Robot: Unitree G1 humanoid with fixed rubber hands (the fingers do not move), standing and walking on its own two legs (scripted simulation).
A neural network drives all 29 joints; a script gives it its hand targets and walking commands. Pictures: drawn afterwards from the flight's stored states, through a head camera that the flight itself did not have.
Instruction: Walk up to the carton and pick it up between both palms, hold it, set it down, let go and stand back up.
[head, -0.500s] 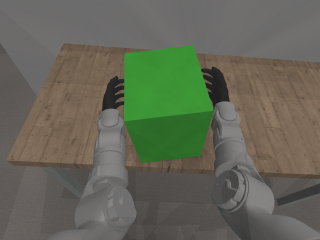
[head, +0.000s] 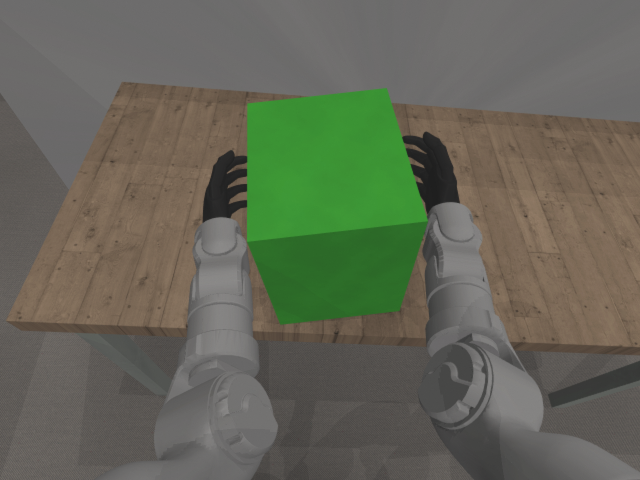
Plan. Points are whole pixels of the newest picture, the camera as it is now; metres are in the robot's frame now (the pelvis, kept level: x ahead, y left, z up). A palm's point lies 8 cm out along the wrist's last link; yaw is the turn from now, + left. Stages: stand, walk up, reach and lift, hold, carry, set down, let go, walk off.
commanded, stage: set down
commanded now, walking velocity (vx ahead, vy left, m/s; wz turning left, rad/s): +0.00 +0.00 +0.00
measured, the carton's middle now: (329, 215) +0.45 +0.01 +0.02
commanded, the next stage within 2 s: none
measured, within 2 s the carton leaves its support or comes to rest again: rests again in 0.44 s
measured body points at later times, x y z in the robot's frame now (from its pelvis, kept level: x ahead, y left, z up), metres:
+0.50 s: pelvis -0.01 +0.00 -0.01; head +0.06 +0.02 +0.44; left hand +0.43 +0.16 +0.05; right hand +0.45 -0.14 +0.07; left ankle -0.01 +0.12 -0.75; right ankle -0.02 -0.10 -0.75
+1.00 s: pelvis -0.03 -0.01 -0.02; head +0.05 +0.00 +0.42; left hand +0.44 +0.21 +0.08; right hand +0.49 -0.17 +0.10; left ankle -0.01 +0.12 -0.75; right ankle -0.02 -0.10 -0.75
